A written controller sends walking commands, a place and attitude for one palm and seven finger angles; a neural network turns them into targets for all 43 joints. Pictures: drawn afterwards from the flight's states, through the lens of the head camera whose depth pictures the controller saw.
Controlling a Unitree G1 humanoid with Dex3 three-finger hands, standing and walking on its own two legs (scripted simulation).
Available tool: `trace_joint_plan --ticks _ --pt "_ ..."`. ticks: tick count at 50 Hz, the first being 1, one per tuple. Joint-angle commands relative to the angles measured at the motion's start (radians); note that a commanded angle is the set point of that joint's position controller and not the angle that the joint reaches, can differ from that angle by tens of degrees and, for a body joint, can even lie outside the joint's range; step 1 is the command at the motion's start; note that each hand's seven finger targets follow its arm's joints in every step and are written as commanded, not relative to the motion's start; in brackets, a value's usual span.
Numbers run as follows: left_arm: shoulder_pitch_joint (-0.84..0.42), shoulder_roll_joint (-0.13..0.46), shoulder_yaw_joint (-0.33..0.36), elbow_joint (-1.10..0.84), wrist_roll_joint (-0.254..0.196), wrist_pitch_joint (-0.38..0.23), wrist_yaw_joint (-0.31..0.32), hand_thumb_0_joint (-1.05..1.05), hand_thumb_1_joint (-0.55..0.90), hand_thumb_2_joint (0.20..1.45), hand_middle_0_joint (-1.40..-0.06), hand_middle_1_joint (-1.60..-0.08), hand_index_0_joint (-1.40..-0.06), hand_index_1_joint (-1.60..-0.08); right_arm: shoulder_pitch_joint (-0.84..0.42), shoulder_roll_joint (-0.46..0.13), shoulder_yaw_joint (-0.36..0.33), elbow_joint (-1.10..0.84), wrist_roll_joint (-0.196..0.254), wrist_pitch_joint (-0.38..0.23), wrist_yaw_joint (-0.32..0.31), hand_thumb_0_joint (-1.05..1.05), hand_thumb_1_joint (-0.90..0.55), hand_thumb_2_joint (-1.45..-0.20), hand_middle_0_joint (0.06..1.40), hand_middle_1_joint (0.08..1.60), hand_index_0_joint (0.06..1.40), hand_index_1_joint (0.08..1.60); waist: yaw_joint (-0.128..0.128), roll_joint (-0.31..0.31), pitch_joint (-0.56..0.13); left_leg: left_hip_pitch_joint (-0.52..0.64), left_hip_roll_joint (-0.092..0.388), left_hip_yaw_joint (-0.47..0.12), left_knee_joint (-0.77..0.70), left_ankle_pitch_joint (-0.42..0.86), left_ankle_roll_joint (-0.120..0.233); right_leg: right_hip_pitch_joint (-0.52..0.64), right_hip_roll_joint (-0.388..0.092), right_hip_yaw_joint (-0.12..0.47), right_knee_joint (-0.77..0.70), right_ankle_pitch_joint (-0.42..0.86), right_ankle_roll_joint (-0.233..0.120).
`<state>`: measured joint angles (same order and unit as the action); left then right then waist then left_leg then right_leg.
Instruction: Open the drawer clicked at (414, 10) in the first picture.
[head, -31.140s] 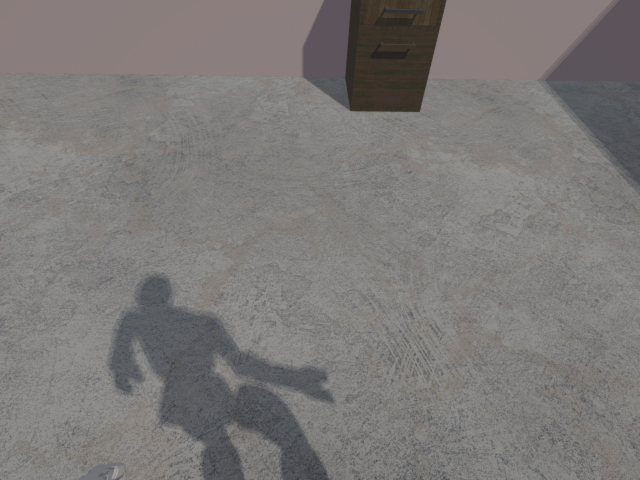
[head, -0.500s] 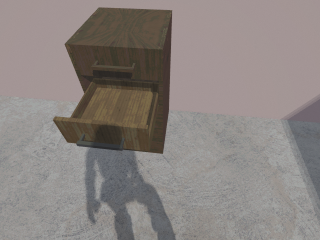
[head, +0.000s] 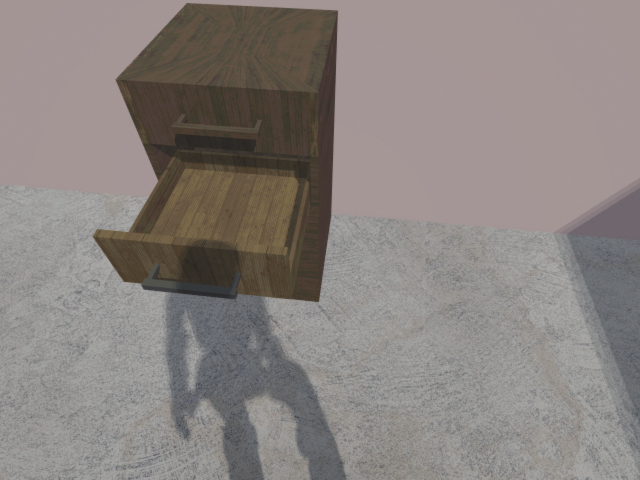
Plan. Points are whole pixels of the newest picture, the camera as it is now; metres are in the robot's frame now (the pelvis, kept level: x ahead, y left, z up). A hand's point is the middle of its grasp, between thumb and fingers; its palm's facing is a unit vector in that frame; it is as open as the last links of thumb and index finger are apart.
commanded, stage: look to check the result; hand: left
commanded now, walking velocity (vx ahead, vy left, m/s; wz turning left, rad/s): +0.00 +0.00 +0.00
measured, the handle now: (192, 281) +0.50 +0.29 -0.19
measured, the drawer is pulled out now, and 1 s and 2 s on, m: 0.30 0.30 0.30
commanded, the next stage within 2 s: stand and wait in 0.38 s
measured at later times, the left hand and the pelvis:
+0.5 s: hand out of the picture +0.00 +0.15 -0.17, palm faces +0.06 -0.98 -0.18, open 7.3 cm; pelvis +0.01 -0.01 +0.00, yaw +0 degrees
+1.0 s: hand out of the picture +0.00 +0.15 -0.17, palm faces +0.06 -0.98 -0.18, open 7.4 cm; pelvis +0.02 -0.01 +0.00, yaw +0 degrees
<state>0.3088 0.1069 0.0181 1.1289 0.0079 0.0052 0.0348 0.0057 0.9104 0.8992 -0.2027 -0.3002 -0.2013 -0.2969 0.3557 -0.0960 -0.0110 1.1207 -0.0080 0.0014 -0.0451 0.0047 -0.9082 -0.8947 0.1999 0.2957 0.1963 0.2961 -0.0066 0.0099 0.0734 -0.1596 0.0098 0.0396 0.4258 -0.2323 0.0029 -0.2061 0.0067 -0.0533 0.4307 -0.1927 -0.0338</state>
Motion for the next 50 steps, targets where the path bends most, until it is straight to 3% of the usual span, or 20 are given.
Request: trace_joint_plan --ticks 1,18,21,25,28,30,33,38,50 --pt "0.078 0.092 0.01 -0.016 0.003 -0.012 0.01 0.0 0.9 0.9 -0.2 -0.3 -0.2 -0.3 0.095 -0.064 -0.006 -0.005 -0.003 -0.005 -0.001 0.0 -0.9 -0.9 0.2 0.3 0.2 0.3 -0.001 0.006 0.043 -0.042 0.076 -0.078 -0.084 0.054 0.031 -0.012 -0.097 0.109 -0.11 -0.031 -0.027" --pt "0.07 0.089 0.013 -0.008 0.004 -0.016 0.012 0.0 0.9 0.9 -0.2 -0.3 -0.2 -0.3 0.069 -0.07 -0.011 -0.004 -0.001 -0.005 -0.005 0.0 -0.9 -0.9 0.2 0.3 0.2 0.3 0.001 0.005 0.033 -0.014 0.083 -0.074 -0.082 0.108 0.026 0.0 -0.096 0.098 -0.106 0.043 -0.026" --pt "0.063 0.095 0.013 -0.01 0.003 -0.015 0.011 0.0 0.9 0.9 -0.2 -0.3 -0.2 -0.3 0.065 -0.071 -0.009 -0.001 -0.002 -0.005 -0.004 0.0 -0.9 -0.9 0.2 0.3 0.2 0.3 0.001 0.019 0.041 -0.024 0.081 -0.073 -0.088 0.096 0.025 0.008 -0.098 0.098 -0.109 0.03 -0.025" --pt "0.059 0.098 0.014 -0.011 0.004 -0.014 0.01 0.0 0.9 0.9 -0.2 -0.3 -0.2 -0.3 0.065 -0.073 -0.01 -0.001 -0.002 -0.004 -0.003 0.0 -0.9 -0.9 0.2 0.3 0.2 0.3 0.001 -0.011 0.049 -0.028 0.08 -0.075 -0.093 0.074 0.025 0.0 -0.096 0.098 -0.119 -0.006 -0.023" --pt "0.065 0.097 0.016 -0.01 0.004 -0.016 0.011 0.0 0.9 0.9 -0.2 -0.3 -0.2 -0.3 0.059 -0.076 -0.012 -0.004 -0.002 -0.006 -0.005 0.0 -0.9 -0.9 0.2 0.3 0.2 0.3 0.002 0.009 0.019 -0.002 0.082 -0.074 -0.086 0.111 0.025 0.009 -0.097 0.097 -0.109 0.039 -0.026" --pt "0.056 0.1 0.015 -0.011 0.003 -0.017 0.011 0.0 0.9 0.9 -0.2 -0.3 -0.2 -0.3 0.061 -0.077 -0.01 -0.001 -0.001 -0.007 -0.005 0.0 -0.9 -0.9 0.2 0.3 0.2 0.3 0.0 -0.013 0.022 -0.01 0.085 -0.074 -0.089 0.123 0.025 0.025 -0.097 0.09 -0.103 0.065 -0.024" --pt "0.062 0.096 0.015 -0.009 0.004 -0.017 0.012 0.0 0.9 0.9 -0.2 -0.3 -0.2 -0.3 0.052 -0.077 -0.012 -0.002 -0.001 -0.006 -0.006 0.0 -0.9 -0.9 0.2 0.3 0.2 0.3 0.002 0.01 0.026 0.002 0.083 -0.072 -0.087 0.118 0.024 0.008 -0.095 0.096 -0.108 0.054 -0.026" --pt "0.061 0.101 0.015 -0.007 0.003 -0.018 0.011 0.0 0.9 0.9 -0.2 -0.3 -0.2 -0.3 0.053 -0.076 -0.012 -0.001 -0.001 -0.004 -0.005 0.0 -0.9 -0.9 0.2 0.3 0.2 0.3 0.003 -0.016 0.038 -0.004 0.082 -0.069 -0.09 0.1 0.022 0.005 -0.097 0.095 -0.119 0.034 -0.026" --pt "0.053 0.103 0.016 -0.005 0.002 -0.019 0.011 0.0 0.9 0.9 -0.2 -0.3 -0.2 -0.3 0.059 -0.079 -0.01 0.006 -0.002 -0.005 -0.008 0.0 -0.9 -0.9 0.2 0.3 0.2 0.3 0.002 0.001 0.028 -0.006 0.083 -0.065 -0.09 0.116 0.019 0.03 -0.099 0.092 -0.119 0.067 -0.027"
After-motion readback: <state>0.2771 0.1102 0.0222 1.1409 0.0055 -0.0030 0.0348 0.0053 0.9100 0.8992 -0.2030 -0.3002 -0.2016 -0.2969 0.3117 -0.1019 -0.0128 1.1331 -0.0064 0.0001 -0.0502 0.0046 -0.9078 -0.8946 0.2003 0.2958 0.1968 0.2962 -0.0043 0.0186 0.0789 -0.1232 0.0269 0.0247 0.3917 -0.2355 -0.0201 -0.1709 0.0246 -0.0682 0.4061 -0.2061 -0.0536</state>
